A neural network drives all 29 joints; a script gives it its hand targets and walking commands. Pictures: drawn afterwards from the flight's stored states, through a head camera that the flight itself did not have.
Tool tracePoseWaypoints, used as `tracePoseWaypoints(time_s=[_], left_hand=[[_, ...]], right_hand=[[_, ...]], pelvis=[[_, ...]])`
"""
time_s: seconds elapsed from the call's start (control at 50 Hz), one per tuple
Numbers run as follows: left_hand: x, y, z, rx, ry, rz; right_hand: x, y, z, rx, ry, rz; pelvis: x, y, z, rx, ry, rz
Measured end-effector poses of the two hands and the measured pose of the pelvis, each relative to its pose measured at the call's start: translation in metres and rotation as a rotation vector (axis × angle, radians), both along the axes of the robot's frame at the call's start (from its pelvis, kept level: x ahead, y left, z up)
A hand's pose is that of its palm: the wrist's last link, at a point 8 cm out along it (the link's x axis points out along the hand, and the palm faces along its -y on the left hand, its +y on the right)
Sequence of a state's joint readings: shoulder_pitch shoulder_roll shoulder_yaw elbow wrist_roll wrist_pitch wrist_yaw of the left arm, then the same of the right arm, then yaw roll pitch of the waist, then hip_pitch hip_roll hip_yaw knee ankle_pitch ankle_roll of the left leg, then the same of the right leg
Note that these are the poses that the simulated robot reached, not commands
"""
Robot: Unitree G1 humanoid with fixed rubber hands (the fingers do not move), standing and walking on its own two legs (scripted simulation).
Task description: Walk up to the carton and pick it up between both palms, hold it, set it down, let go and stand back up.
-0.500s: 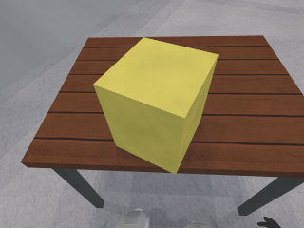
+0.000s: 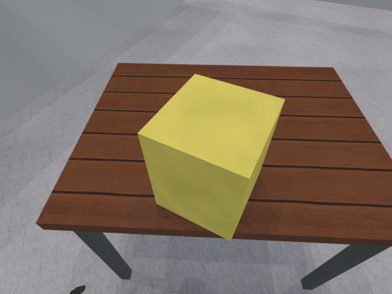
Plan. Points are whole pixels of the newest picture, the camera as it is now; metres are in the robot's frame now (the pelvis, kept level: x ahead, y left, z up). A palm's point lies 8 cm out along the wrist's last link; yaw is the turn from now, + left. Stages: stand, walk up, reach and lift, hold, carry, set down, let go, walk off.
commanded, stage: walk up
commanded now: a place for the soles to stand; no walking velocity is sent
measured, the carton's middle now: (212, 157) +0.39 -0.01 +0.06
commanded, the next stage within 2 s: reach and lift in 1.22 s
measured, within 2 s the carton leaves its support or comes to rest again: neither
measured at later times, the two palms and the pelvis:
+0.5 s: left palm out of the picture +0.07 +0.29 -0.11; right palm out of the picture +0.13 -0.29 -0.09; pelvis +0.01 -0.01 +0.02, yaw +1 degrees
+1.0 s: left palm out of the picture +0.11 +0.27 -0.10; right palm out of the picture +0.12 -0.30 -0.10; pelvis +0.02 -0.02 +0.02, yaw +1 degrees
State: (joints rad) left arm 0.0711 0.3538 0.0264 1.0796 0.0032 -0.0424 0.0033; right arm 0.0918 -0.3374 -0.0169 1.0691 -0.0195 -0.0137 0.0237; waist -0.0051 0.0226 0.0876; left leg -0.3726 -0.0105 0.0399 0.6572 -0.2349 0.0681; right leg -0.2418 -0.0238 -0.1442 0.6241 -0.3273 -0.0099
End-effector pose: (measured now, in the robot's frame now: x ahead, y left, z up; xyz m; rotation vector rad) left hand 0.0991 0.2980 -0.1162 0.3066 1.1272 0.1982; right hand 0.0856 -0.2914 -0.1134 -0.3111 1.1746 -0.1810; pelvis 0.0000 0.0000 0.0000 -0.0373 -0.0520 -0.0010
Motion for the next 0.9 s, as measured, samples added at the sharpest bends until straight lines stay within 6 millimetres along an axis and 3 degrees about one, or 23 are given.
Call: tracePoseWaypoints(time_s=[0.36,0.5,0.72,0.9], left_hand=[[-0.033,-0.006,0.007,-0.019,0.092,0.071],[-0.026,-0.012,0.007,-0.027,0.091,0.064],[-0.006,-0.019,0.007,-0.039,0.072,0.050],[0.008,-0.022,0.010,-0.035,0.056,0.039]], right_hand=[[0.035,0.000,0.017,0.012,-0.032,0.042],[0.041,-0.004,0.019,0.008,-0.038,0.039],[0.031,-0.009,0.018,0.001,0.008,0.018],[0.033,-0.010,0.017,0.006,-0.001,0.006]], pelvis=[[0.009,-0.007,0.016,0.016,0.005,0.015],[0.009,-0.011,0.017,0.015,0.003,0.017],[0.016,-0.014,0.018,0.022,0.006,0.019],[0.021,-0.016,0.018,0.024,0.001,0.019]])
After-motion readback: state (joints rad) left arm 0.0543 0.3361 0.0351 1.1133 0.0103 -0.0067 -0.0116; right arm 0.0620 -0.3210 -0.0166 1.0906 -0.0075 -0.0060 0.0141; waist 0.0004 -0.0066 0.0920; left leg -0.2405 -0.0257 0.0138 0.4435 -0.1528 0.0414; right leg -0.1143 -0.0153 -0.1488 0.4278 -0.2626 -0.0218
